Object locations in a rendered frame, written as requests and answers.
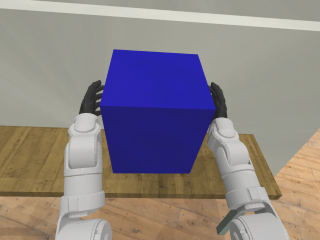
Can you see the right robot hand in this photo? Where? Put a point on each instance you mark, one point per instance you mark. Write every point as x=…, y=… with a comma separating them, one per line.
x=219, y=101

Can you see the carton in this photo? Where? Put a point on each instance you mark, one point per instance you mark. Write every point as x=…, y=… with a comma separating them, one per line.
x=156, y=109

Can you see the left robot hand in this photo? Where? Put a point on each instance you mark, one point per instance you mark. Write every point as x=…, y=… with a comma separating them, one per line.
x=89, y=104

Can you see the robot right upper arm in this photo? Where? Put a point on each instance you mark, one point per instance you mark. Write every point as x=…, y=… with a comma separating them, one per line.
x=261, y=226

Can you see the robot left upper arm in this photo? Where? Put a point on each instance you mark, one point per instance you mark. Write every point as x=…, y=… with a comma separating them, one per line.
x=87, y=229

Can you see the robot left forearm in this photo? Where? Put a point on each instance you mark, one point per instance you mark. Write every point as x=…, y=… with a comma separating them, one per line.
x=83, y=168

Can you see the robot right forearm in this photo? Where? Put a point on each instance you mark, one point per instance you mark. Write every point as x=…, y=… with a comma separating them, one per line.
x=243, y=191

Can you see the table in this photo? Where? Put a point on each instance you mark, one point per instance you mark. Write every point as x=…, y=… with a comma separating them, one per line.
x=32, y=165

